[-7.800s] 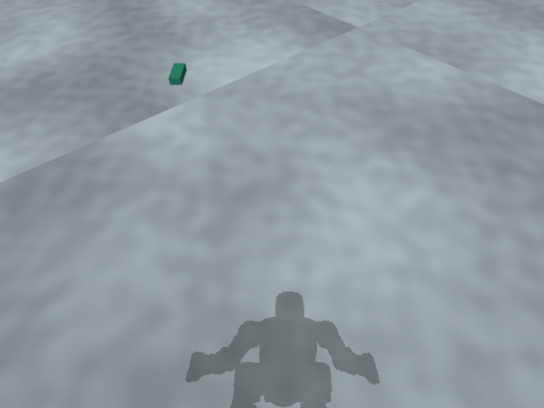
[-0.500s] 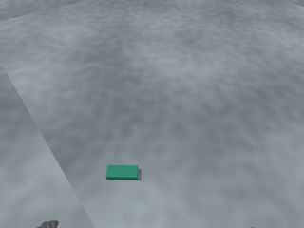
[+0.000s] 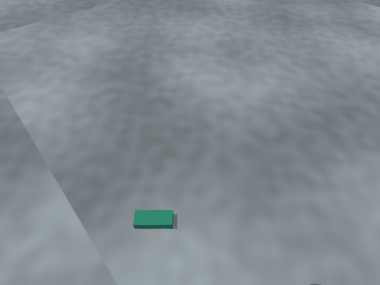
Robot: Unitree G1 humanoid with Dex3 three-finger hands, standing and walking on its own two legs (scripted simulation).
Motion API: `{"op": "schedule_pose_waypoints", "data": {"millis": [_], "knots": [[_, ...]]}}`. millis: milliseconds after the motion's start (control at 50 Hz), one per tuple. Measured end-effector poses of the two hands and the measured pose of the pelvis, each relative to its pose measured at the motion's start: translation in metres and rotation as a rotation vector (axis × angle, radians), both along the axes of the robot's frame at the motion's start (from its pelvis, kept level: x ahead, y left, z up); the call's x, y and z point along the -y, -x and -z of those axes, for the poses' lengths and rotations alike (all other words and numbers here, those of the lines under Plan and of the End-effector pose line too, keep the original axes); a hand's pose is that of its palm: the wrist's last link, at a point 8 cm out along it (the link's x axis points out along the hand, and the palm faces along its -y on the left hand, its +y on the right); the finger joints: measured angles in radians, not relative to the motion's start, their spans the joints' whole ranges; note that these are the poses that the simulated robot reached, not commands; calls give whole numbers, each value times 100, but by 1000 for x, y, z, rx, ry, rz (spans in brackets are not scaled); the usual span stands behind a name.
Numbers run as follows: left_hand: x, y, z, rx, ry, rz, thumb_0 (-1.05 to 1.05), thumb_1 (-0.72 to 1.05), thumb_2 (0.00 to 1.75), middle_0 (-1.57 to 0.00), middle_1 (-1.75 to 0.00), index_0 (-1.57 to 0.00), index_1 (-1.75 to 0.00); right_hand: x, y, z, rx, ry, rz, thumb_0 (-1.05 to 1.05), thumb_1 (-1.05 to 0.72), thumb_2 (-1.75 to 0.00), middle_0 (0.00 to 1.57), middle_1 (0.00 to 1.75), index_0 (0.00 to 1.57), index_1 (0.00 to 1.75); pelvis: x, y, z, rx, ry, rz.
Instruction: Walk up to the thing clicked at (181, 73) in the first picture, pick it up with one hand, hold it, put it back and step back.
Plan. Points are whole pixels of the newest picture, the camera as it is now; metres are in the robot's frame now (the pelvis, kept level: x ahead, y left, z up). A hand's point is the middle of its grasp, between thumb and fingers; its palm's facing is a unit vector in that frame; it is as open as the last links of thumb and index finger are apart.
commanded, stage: walk up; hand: left
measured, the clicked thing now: (153, 219) +0.54 +0.19 -0.76
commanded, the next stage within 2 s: stand in 0.34 s
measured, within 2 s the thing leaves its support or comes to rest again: neither
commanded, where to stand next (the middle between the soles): +0.14 +0.01 m, yaw -1 degrees
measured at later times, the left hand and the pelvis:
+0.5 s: hand out of the picture +0.09 +0.25 -0.16, palm faces -0.01 -0.94 -0.33, open 7.4 cm; pelvis +0.00 +0.00 +0.00, yaw +0 degrees
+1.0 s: hand out of the picture +0.06 +0.25 -0.16, palm faces -0.01 -0.94 -0.34, open 7.4 cm; pelvis -0.01 -0.01 +0.00, yaw +0 degrees
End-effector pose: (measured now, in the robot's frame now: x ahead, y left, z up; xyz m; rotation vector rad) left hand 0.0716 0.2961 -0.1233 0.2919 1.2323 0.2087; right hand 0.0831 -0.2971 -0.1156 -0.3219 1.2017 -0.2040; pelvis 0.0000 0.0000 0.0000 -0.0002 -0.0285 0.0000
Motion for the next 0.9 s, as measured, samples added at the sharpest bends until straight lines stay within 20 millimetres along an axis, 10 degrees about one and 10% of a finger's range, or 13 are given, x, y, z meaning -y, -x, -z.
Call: {"op": "schedule_pose_waypoints", "data": {"millis": [480, 900], "knots": [[5, -12, -3, 27, -4, 15, 1, 91, 90, -20, -30, -21, -30, 0, 3, 0, -7, -7, 5, 0, -90, -90, 20, 30, 20, 30, 3, 0, -2, 1, 2, 4], [7, 16, -2, -15, -4, 5, 1, 91, 90, -20, -30, -21, -30, 2, 15, 1, -29, -12, -7, 0, -90, -90, 20, 30, 20, 30, 6, 8, -3, -1, 2, -2]]}}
